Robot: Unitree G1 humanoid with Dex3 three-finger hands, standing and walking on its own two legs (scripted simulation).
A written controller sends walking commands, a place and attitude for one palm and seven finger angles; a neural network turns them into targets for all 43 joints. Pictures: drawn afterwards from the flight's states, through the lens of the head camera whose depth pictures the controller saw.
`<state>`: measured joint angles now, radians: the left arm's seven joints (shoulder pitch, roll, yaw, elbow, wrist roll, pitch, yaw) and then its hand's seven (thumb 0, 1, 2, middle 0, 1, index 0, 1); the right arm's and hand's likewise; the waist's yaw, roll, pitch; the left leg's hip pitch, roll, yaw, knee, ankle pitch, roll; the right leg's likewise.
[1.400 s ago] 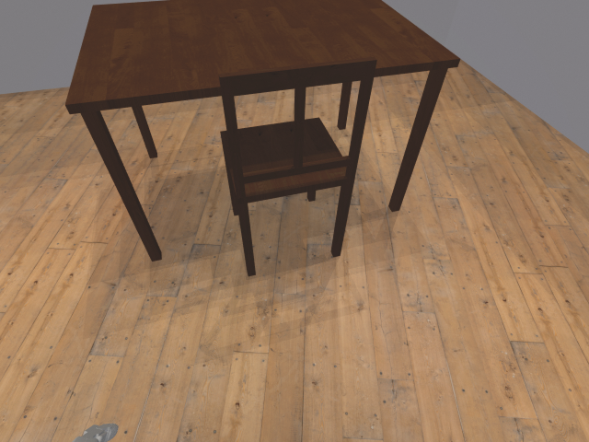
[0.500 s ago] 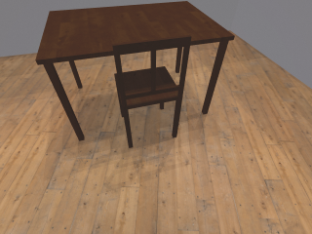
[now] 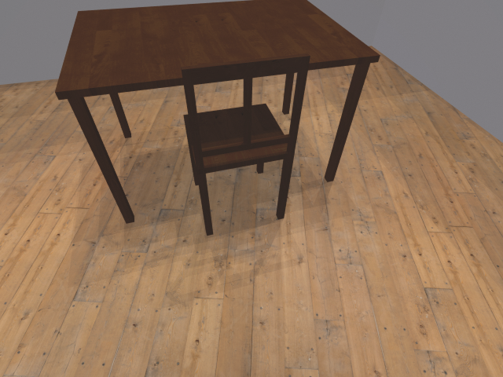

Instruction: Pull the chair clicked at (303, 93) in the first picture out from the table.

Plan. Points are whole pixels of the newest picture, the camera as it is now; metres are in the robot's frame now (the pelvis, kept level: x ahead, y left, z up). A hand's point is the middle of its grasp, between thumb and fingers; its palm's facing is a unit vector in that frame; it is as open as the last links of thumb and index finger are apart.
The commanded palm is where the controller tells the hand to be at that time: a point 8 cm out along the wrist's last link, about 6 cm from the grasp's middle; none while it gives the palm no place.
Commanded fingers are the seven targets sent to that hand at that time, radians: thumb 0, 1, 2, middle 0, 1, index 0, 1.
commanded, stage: look at it before walking up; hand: left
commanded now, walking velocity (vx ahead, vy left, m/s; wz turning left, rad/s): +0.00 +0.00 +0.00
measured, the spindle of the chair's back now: (247, 112) +0.95 +0.07 -0.12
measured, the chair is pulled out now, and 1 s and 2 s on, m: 0.00 0.00 0.00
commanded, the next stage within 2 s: walk to a spot facing it in 0.24 s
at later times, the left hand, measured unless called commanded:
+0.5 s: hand out of the picture +0.08 +0.24 -0.16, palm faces -0.03 -0.94 -0.33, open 7.4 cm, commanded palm none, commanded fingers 0.00 0.90 0.90 -0.20 -0.30 -0.20 -0.30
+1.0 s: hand out of the picture +0.05 +0.14 -0.16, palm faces -0.20 -0.95 -0.25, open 7.4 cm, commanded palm none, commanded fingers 0.00 0.90 0.90 -0.20 -0.30 -0.20 -0.30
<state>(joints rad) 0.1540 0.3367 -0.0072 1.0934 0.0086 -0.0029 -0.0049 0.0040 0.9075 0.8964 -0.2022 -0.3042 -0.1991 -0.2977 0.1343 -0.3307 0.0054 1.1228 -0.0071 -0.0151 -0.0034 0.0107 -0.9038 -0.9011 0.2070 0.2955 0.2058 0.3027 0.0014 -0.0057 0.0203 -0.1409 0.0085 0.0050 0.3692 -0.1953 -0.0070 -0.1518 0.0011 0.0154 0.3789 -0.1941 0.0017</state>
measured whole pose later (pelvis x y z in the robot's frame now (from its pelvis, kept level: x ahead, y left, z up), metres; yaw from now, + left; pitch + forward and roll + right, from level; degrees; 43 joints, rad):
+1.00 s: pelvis -0.03 -0.04 +0.00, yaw -17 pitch +1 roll +2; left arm 0.30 0.17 0.05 0.94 0.01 0.03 0.00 0.00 0.91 0.90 -0.20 -0.30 -0.20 -0.30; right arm 0.15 -0.25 -0.07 0.97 -0.01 0.05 -0.02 0.01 -0.91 -0.90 0.20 0.30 0.20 0.30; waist 0.03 0.02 0.06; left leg -0.48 0.05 -0.04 1.10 -0.30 -0.06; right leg -0.28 0.10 0.08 0.43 -0.15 -0.09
